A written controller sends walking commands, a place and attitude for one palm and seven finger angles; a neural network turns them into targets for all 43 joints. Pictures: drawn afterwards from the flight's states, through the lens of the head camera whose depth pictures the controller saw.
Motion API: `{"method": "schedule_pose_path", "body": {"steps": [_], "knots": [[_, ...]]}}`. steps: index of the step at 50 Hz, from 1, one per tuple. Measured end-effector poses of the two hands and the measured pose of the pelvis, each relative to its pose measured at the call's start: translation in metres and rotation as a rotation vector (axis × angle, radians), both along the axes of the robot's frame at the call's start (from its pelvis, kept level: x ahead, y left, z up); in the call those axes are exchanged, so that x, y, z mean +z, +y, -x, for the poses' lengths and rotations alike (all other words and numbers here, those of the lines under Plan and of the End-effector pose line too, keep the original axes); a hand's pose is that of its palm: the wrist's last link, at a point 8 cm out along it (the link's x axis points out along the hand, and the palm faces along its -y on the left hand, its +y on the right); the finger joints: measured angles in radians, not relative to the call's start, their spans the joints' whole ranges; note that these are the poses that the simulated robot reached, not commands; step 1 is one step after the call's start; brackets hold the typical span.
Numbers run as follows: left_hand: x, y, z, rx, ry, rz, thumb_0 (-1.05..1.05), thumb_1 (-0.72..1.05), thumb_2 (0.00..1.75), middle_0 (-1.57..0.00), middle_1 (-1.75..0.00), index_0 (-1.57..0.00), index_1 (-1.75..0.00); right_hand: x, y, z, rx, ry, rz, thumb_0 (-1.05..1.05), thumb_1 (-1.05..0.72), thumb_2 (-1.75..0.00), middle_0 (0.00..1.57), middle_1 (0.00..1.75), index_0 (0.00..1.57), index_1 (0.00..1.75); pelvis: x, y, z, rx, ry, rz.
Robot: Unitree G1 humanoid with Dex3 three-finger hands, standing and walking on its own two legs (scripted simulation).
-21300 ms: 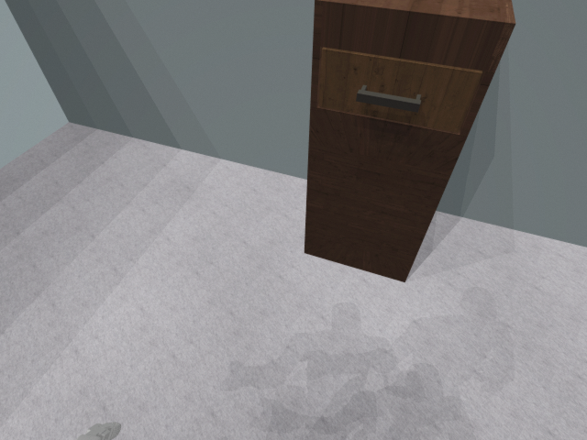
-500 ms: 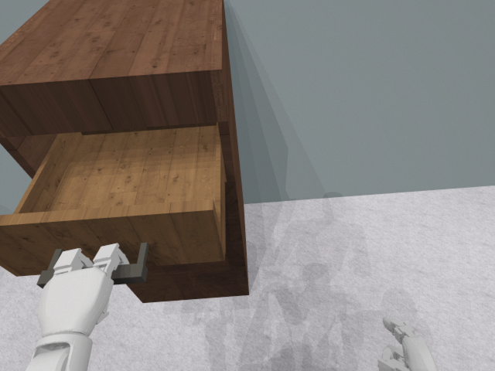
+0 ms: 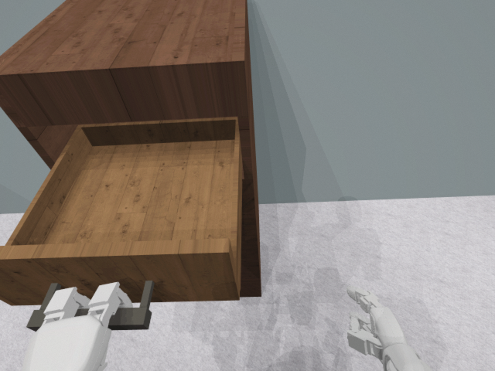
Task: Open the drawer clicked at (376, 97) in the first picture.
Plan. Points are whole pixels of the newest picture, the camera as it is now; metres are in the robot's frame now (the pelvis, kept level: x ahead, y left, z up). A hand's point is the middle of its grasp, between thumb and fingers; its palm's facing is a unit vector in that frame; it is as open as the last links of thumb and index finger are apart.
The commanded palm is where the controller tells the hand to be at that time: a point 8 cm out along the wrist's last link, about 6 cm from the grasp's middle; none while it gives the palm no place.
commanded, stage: pull the drawer open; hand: left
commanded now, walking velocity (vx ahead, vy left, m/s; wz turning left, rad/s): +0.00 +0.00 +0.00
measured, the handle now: (96, 304) +0.19 +0.25 +0.06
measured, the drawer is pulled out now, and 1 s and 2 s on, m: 0.27 0.29 0.29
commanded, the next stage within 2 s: open the thumb to release the handle in 0.20 s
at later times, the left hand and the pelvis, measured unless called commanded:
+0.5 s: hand (79, 358) +0.12 +0.25 +0.04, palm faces +0.05 -0.08 -1.00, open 6.3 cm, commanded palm +0.09 +0.23 +0.10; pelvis -0.02 -0.01 +0.00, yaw +2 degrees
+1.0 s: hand (87, 365) +0.12 +0.23 +0.04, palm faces +0.03 -0.11 -0.99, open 13.6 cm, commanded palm +0.10 +0.22 +0.09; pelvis -0.03 -0.02 +0.01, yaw +3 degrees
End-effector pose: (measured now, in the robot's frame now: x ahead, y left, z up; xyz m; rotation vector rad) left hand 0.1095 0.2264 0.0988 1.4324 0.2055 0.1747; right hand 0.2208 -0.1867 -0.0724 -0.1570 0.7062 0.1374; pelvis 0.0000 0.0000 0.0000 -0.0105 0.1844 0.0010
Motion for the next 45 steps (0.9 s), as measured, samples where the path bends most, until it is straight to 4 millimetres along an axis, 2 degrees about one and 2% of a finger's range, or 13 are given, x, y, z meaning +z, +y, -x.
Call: {"method": "schedule_pose_path", "body": {"steps": [16,20,23,27,32,39,45], "knots": [[-0.001,-0.001,0.017,-0.021,-0.01,-0.019,0.05,0.7,0.78,-0.24,-1.3,-0.37,-1.29,-0.006,-0.039,0.034,-0.078,0.037,0.069,0.01,-0.91,-0.9,0.2,0.3,0.2,0.3,-0.004,-0.007,0.013,-0.012,-0.007,-0.006],[-0.005,0.015,0.009,-0.006,-0.039,-0.107,0.03,0.7,0.8,-0.3,-1.31,-0.38,-1.31,-0.013,-0.044,0.04,-0.075,0.071,0.114,0.01,-0.91,-0.9,0.2,0.3,0.2,0.3,-0.005,-0.012,0.02,0.01,-0.018,-0.01],[-0.004,0.022,0.007,0.052,-0.051,-0.088,0.02,0.65,0.78,-0.33,-1.31,-0.39,-1.31,-0.016,-0.045,0.044,-0.091,0.08,0.107,0.01,-0.91,-0.9,0.2,0.3,0.2,0.3,-0.004,-0.014,0.022,0.022,-0.024,-0.007],[-0.002,0.014,0.009,0.083,-0.04,-0.019,0.01,0.51,0.73,-0.34,-1.3,-0.4,-1.31,-0.014,-0.044,0.046,-0.104,0.073,0.1,0.01,-0.91,-0.9,0.2,0.3,0.2,0.3,0.0,-0.015,0.021,0.033,-0.04,-0.008],[-0.001,0.006,0.011,0.046,-0.018,-0.035,0.0,0.25,0.62,-0.34,-1.27,-0.38,-1.28,-0.009,-0.04,0.042,-0.073,0.054,0.101,0.01,-0.91,-0.9,0.2,0.3,0.2,0.3,0.004,-0.018,0.023,0.033,-0.056,-0.014],[0.0,0.006,0.013,0.033,-0.007,-0.044,0.0,-0.18,0.43,-0.33,-1.23,-0.35,-1.24,-0.004,-0.035,0.034,-0.046,0.028,0.096,0.01,-0.91,-0.9,0.21,0.3,0.2,0.3,0.006,-0.021,0.026,0.037,-0.064,-0.015],[0.0,0.008,0.015,0.043,-0.012,-0.042,0.0,-0.39,0.34,-0.32,-1.21,-0.33,-1.21,-0.003,-0.034,0.029,-0.034,0.031,0.105,0.01,-0.91,-0.9,0.21,0.3,0.2,0.3,0.007,-0.023,0.026,0.043,-0.063,-0.015]]}}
